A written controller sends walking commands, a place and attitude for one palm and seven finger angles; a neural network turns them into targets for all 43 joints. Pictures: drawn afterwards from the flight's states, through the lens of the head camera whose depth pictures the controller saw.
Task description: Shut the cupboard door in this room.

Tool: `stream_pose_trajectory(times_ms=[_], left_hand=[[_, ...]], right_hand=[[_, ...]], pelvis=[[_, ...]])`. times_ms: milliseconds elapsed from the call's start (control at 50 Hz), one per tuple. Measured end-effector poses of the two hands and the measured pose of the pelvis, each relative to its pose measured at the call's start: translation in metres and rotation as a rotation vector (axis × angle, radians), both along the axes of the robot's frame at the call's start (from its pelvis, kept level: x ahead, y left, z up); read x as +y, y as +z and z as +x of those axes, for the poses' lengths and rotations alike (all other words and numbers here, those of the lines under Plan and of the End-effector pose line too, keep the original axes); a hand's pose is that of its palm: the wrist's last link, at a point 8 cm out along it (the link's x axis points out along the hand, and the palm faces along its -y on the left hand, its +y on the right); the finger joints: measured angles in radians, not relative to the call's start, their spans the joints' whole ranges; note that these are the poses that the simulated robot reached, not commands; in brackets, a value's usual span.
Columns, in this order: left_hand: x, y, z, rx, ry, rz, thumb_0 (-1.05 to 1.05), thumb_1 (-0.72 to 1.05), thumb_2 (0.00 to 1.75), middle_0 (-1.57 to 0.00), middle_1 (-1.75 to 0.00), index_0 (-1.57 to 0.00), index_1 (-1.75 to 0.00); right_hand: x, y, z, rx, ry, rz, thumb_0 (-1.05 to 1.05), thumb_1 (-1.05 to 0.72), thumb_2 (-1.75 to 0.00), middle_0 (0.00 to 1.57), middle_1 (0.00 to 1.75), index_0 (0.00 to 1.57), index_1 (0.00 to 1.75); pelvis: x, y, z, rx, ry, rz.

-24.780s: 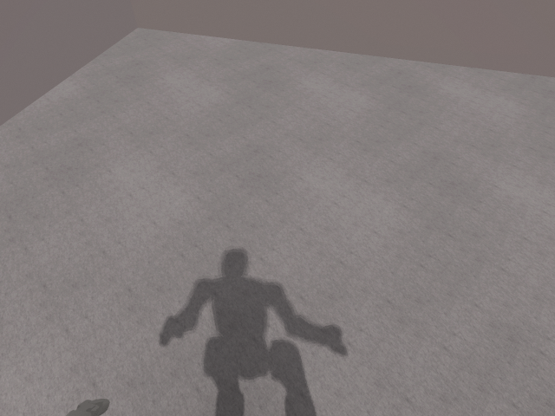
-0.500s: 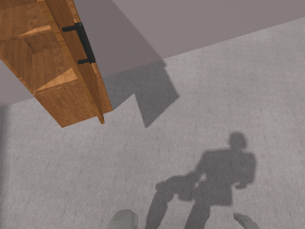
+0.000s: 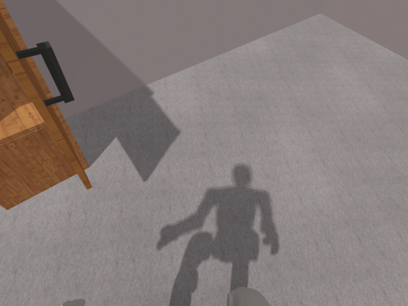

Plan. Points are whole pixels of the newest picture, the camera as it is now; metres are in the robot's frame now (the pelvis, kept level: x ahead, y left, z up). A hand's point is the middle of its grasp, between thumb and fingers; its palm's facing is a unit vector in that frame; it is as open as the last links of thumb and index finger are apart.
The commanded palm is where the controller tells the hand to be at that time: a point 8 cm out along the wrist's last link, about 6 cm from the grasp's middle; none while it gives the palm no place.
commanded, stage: walk around to get in front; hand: left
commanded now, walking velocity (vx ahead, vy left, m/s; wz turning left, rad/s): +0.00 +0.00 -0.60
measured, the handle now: (47, 77) +0.53 +0.41 +0.08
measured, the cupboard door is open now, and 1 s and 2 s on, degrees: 85 85 85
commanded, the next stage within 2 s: none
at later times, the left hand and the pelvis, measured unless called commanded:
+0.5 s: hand (166, 281) +0.18 +0.09 -0.15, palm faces -0.32 -0.91 -0.25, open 7.4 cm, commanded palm none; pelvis +0.03 -0.07 +0.00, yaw -19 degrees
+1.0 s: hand (176, 213) +0.35 +0.09 -0.18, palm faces -0.48 -0.86 -0.20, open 7.4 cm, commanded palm none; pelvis +0.23 -0.08 +0.00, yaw -35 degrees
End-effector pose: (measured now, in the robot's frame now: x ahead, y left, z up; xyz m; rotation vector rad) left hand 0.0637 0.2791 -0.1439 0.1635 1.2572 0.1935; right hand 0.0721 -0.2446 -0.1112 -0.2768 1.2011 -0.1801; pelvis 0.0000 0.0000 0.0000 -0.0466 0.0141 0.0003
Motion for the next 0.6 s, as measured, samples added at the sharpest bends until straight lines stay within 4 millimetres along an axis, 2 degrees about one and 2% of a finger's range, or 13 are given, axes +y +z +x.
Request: stream_pose_trajectory(times_ms=[80,140,240,320,360,400,500,600], left_hand=[[-0.011,0.002,0.035,-0.019,-0.087,-0.004,0.01,0.91,0.90,-0.19,-0.30,-0.20,-0.29],[-0.029,0.004,0.065,-0.041,-0.161,-0.009,0.01,0.91,0.90,-0.19,-0.30,-0.20,-0.29],[-0.077,0.009,0.116,-0.105,-0.301,-0.010,0.01,0.91,0.90,-0.19,-0.30,-0.20,-0.29],[-0.118,0.012,0.147,-0.187,-0.392,0.002,0.01,0.91,0.90,-0.19,-0.30,-0.20,-0.30],[-0.131,0.016,0.149,-0.201,-0.401,0.002,0.01,0.91,0.90,-0.20,-0.30,-0.20,-0.30],[-0.139,0.021,0.145,-0.185,-0.405,0.006,0.01,0.91,0.90,-0.20,-0.30,-0.20,-0.30],[-0.143,0.026,0.125,-0.089,-0.415,0.015,0.01,0.91,0.90,-0.20,-0.30,-0.21,-0.30],[-0.133,0.024,0.110,0.014,-0.389,0.023,0.01,0.90,0.90,-0.20,-0.30,-0.21,-0.30]], right_hand=[[-0.005,-0.005,-0.048,0.064,-0.115,0.009,0.01,-0.90,-0.90,0.20,0.30,0.21,0.30],[-0.010,-0.011,-0.083,0.114,-0.201,0.021,0.01,-0.90,-0.90,0.20,0.30,0.21,0.30],[-0.024,-0.027,-0.134,0.184,-0.330,0.055,0.01,-0.90,-0.90,0.20,0.30,0.21,0.30],[-0.040,-0.050,-0.160,0.222,-0.398,0.094,0.01,-0.90,-0.90,0.20,0.30,0.20,0.30],[-0.046,-0.052,-0.159,0.235,-0.416,0.107,0.01,-0.90,-0.90,0.20,0.30,0.20,0.30],[-0.054,-0.048,-0.145,0.204,-0.420,0.116,0.01,-0.91,-0.90,0.20,0.30,0.20,0.30],[-0.076,-0.035,-0.089,0.045,-0.410,0.121,0.01,-0.91,-0.90,0.20,0.30,0.20,0.30],[-0.095,-0.024,-0.026,-0.068,-0.389,0.103,0.01,-0.91,-0.90,0.20,0.30,0.20,0.30]], pelvis=[[-0.001,-0.001,0.000,-0.003,-0.058,0.007],[-0.005,-0.003,0.001,-0.006,-0.105,0.015],[-0.022,-0.010,0.002,-0.008,-0.182,0.034],[-0.043,-0.024,0.007,-0.012,-0.233,0.038],[-0.050,-0.022,0.009,-0.024,-0.251,0.040],[-0.057,-0.016,0.014,-0.031,-0.276,0.049],[-0.069,-0.002,0.033,-0.028,-0.330,0.067],[-0.075,0.001,0.060,-0.018,-0.376,0.066]])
